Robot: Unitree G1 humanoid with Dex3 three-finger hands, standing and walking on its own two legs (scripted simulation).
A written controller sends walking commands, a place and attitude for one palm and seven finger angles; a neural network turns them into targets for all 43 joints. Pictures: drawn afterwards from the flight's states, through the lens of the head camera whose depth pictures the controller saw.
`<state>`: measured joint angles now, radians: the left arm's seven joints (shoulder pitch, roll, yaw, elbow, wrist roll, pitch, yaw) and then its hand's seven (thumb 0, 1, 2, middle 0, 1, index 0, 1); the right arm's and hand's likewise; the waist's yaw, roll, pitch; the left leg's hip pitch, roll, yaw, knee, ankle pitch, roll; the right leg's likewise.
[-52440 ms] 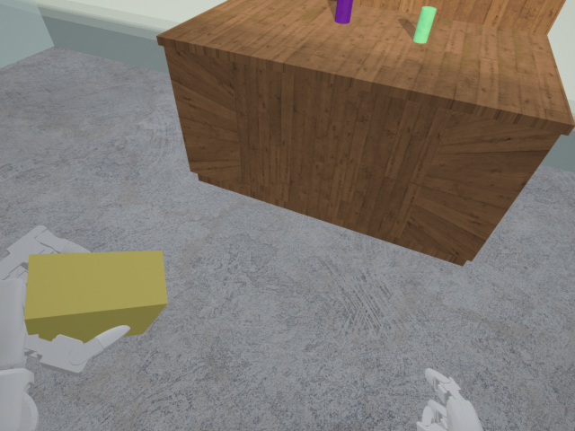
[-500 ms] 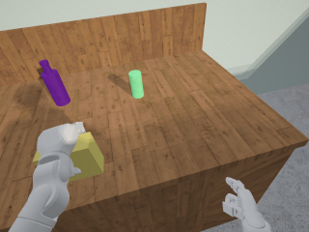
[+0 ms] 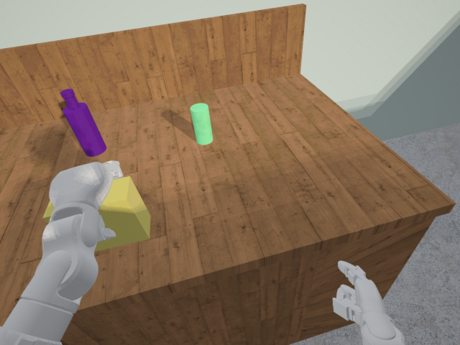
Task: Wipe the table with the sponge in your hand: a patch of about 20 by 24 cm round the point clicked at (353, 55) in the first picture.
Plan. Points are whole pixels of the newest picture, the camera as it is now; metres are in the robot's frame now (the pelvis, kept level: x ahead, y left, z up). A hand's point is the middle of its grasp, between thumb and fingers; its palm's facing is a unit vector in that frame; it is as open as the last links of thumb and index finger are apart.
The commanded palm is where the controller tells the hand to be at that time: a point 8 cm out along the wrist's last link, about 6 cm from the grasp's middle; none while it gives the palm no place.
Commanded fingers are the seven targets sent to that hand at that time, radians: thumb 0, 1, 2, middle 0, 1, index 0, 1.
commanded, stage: lift the sponge slowly off the table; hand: left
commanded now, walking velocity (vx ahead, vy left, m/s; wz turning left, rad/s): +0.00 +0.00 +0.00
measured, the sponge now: (107, 222) +0.27 +0.28 +0.09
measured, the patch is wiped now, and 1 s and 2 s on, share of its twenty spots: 1.00 1.00 1.00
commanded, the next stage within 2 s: bring the sponge back beside the body in 0.44 s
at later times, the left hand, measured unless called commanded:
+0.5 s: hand (95, 190) +0.29 +0.28 +0.16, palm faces +0.10 -0.07 -0.99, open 10.0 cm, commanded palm +0.25 +0.28 +0.24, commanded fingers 0.00 0.10 1.30 -1.20 -1.60 -1.20 -1.60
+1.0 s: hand (77, 213) +0.24 +0.29 +0.16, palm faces +0.16 -0.12 -0.98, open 10.0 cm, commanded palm +0.20 +0.29 +0.23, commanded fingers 0.00 0.10 1.30 -1.20 -1.60 -1.20 -1.60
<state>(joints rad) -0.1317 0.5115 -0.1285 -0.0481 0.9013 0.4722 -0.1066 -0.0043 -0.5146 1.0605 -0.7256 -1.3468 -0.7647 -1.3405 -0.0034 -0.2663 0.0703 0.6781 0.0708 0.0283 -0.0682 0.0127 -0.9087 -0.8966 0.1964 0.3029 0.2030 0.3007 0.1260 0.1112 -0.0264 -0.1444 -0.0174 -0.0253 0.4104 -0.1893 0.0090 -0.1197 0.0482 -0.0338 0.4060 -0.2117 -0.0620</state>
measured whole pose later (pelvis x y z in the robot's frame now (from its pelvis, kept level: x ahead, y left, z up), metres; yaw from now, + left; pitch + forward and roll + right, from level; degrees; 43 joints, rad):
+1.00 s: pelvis -0.01 +0.02 +0.00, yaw -1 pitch -5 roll +0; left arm 0.00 0.54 -0.07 -0.27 0.85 0.49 -0.12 0.00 -0.51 1.06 -0.73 -1.35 -0.76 -1.34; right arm -0.01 -0.26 0.08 0.65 0.07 0.04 -0.06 0.01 -0.91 -0.90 0.20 0.30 0.19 0.30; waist 0.14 0.11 -0.03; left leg -0.15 -0.03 0.00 0.43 -0.19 0.03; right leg -0.13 0.03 -0.01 0.42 -0.21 -0.04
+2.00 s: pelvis -0.02 +0.01 +0.00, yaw -1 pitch -7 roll +0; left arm 0.24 0.55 -0.01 -0.37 0.82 0.40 -0.07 0.00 -0.51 1.06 -0.73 -1.34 -0.76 -1.34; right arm 0.01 -0.26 0.06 0.66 0.05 -0.01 -0.08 0.01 -0.91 -0.90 0.20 0.30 0.20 0.30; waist 0.16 0.12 -0.01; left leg -0.14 -0.01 -0.02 0.46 -0.20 0.01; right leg -0.11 0.06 -0.02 0.44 -0.20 -0.06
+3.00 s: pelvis -0.06 +0.04 -0.03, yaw +2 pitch +2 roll -3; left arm 0.42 0.42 0.39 -0.62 -0.04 -0.15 0.12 -0.01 -0.52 1.06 -0.73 -1.35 -0.77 -1.34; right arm 0.19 -0.23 0.03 0.58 0.01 -0.06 -0.06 0.01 -0.91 -0.90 0.20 0.30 0.21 0.30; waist 0.00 0.02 -0.02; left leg -0.50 -0.03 -0.05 0.76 -0.36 0.03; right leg -0.42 0.05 -0.04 0.62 -0.22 -0.02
